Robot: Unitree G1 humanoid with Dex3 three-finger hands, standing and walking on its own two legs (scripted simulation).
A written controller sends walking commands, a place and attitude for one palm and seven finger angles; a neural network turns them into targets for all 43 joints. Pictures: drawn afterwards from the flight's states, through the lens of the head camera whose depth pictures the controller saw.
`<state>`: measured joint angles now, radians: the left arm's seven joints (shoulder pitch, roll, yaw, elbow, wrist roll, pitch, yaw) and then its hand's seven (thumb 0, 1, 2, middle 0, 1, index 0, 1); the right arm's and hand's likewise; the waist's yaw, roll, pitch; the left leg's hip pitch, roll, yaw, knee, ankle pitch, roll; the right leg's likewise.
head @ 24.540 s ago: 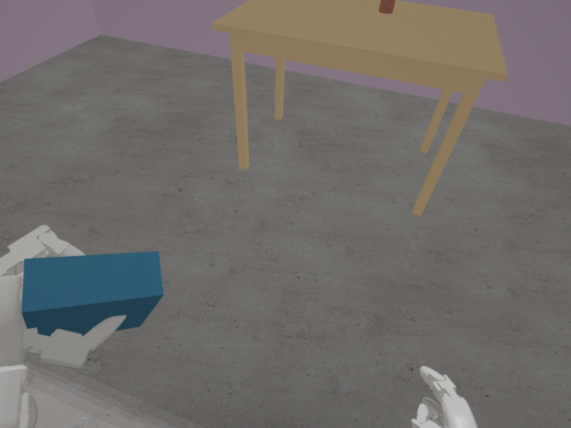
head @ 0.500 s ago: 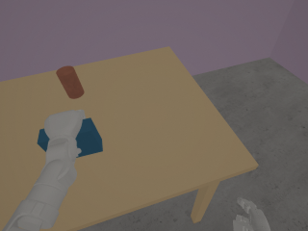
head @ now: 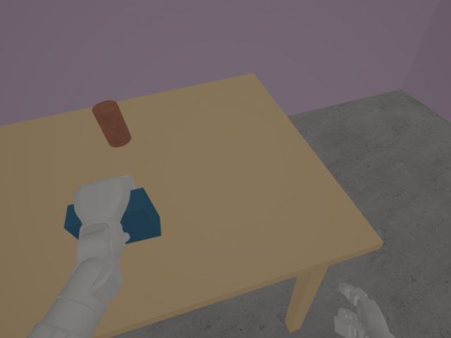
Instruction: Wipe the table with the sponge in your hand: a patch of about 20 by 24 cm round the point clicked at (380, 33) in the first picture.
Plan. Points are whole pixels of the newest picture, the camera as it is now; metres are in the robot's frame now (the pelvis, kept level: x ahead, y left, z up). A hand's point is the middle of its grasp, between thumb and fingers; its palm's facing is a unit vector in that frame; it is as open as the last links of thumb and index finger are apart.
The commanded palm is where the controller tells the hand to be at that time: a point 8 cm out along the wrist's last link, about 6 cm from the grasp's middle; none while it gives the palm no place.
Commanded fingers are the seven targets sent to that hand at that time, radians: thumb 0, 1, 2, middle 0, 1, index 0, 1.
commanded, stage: wipe back along the middle lane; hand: left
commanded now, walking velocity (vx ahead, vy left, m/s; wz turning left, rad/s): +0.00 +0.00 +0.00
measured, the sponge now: (121, 225) +0.31 +0.25 +0.03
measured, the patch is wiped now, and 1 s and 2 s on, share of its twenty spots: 0.60 0.75 0.90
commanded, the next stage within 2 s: slide across to the third lane in 0.54 s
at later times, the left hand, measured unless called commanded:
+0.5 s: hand (123, 239) +0.26 +0.21 +0.07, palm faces +0.05 -0.06 -1.00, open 8.8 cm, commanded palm +0.20 +0.20 +0.09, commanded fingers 0.00 0.10 1.30 -1.20 -1.60 -1.20 -1.60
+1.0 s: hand (128, 246) +0.25 +0.20 +0.07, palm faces +0.01 -0.07 -1.00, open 8.8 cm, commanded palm +0.21 +0.17 +0.11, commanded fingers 0.00 0.10 1.30 -1.20 -1.60 -1.20 -1.60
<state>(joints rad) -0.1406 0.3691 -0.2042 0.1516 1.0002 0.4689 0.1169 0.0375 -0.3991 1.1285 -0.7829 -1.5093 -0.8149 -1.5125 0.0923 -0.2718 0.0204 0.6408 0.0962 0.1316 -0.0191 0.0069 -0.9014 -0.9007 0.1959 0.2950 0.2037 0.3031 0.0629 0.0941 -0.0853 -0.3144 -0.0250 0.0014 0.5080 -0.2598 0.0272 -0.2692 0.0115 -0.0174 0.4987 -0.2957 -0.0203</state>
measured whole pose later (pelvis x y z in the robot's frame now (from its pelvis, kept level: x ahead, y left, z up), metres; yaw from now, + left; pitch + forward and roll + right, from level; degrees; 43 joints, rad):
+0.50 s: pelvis -0.01 -0.01 +0.00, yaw -1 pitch +2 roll +0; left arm 0.08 0.35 -0.24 -0.09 1.00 0.50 0.13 0.05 -0.40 1.11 -0.78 -1.51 -0.83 -1.49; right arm 0.08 -0.27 0.02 0.65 0.09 0.14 0.01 0.01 -0.90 -0.90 0.19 0.29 0.20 0.30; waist 0.07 0.12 -0.07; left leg -0.28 -0.01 0.01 0.52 -0.27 0.01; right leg -0.25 0.02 -0.01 0.53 -0.31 -0.03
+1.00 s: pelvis -0.02 -0.02 +0.00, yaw +0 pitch +0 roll +0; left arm 0.02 0.33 -0.29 -0.05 1.00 0.51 0.09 0.02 -0.42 1.12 -0.80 -1.50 -0.85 -1.44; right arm 0.06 -0.27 0.01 0.68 0.08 0.11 -0.02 0.01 -0.90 -0.90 0.19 0.29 0.20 0.30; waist 0.10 0.12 -0.05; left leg -0.26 -0.01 0.00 0.51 -0.24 0.01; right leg -0.23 0.03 -0.02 0.52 -0.29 -0.04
